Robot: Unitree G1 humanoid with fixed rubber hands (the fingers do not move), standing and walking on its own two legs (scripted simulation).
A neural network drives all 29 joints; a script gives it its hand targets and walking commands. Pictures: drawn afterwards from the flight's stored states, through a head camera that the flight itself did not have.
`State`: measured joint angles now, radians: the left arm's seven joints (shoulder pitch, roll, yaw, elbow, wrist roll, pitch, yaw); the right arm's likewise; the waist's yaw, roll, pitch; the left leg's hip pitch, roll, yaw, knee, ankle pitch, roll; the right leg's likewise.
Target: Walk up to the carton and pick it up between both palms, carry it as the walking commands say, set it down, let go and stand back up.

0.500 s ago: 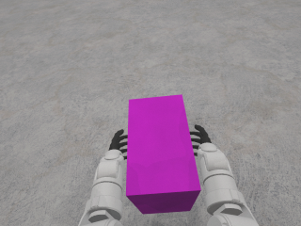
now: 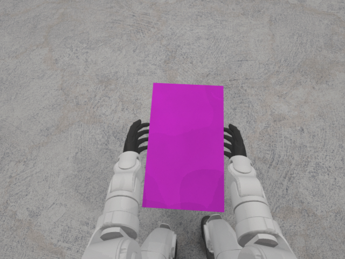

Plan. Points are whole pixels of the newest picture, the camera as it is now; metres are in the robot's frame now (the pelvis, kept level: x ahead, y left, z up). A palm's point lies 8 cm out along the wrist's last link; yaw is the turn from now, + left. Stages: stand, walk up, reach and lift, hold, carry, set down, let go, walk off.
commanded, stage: set down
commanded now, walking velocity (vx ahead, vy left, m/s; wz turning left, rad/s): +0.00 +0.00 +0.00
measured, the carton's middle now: (183, 152) +0.37 +0.01 -0.13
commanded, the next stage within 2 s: none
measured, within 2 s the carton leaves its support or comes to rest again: neither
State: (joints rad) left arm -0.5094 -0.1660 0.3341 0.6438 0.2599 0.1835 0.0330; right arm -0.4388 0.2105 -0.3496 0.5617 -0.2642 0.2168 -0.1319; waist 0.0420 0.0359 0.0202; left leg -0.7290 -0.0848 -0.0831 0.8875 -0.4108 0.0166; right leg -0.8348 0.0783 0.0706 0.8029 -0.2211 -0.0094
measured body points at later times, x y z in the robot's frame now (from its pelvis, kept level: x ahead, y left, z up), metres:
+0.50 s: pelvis +0.00 +0.01 -0.06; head +0.18 -0.01 +0.35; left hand +0.39 +0.13 -0.14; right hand +0.37 -0.13 -0.15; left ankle +0.01 +0.11 -0.69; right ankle +0.09 -0.11 -0.69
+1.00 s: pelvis -0.03 +0.01 -0.13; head +0.21 -0.01 +0.26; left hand +0.42 +0.13 -0.21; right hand +0.39 -0.12 -0.23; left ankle +0.01 +0.11 -0.69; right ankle +0.09 -0.11 -0.69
